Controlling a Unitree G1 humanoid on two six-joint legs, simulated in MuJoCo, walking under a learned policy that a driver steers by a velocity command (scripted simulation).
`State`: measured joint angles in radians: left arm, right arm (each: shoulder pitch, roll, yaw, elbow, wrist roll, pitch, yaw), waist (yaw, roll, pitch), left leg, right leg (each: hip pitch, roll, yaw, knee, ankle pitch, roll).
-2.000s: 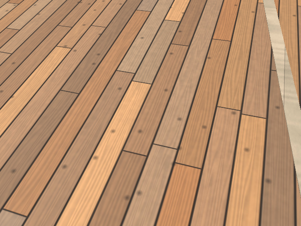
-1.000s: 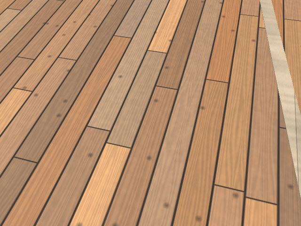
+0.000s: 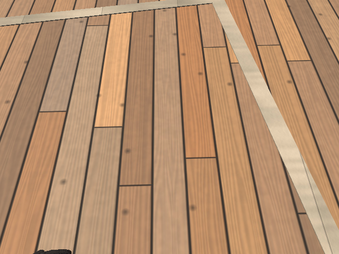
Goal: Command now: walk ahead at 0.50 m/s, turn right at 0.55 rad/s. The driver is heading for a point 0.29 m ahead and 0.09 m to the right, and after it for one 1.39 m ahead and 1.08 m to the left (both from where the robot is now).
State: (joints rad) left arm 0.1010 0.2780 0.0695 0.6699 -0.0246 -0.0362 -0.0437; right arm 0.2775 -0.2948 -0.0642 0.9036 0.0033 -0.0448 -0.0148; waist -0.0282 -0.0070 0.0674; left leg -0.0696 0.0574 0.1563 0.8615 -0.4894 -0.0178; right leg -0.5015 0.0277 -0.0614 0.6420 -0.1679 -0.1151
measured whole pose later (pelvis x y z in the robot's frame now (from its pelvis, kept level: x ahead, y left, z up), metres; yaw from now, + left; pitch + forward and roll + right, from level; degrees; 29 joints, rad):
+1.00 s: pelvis +0.29 -0.03 +0.03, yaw +18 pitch +2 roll +1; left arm 0.20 0.26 0.06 0.72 0.02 -0.01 0.04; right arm 0.18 -0.36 -0.11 0.68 0.02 0.06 -0.03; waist 0.01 0.05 0.02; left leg -0.56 -0.09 -0.11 1.11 -0.41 -0.06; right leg -0.27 -0.02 0.01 0.46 -0.22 -0.01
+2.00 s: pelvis +0.28 -0.01 +0.03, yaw +51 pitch +1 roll +1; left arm 0.16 0.26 0.06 0.69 0.01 0.01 0.02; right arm 0.19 -0.32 -0.09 0.65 0.01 0.07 -0.02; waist 0.02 0.02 0.06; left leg -0.42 0.00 -0.06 0.90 -0.45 -0.10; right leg -0.23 -0.04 -0.04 0.45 -0.23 -0.01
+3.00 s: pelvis +0.26 +0.01 +0.02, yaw +53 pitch -2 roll +0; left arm 0.25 0.25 0.02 0.96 0.00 0.00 0.04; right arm 0.22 -0.24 -0.04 0.98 0.01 0.01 -0.03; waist 0.01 0.00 0.02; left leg -0.19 -0.03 -0.03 0.54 -0.33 0.03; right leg -0.20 -0.03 0.01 0.56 -0.37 0.01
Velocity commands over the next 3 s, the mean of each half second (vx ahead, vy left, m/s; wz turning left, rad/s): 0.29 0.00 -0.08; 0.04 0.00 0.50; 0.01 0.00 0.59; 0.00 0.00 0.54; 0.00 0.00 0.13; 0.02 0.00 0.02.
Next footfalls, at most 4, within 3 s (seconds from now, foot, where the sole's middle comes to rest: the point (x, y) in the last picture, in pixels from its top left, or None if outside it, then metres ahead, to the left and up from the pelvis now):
0.42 left None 0.39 0.11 -0.75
0.84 right None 0.37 -0.12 -0.75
1.28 left None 0.26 0.12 -0.75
1.72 right None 0.40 -0.05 -0.75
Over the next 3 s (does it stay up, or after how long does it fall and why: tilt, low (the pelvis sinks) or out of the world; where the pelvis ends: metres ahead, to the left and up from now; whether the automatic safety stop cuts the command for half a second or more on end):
stays up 0.26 0.01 0.02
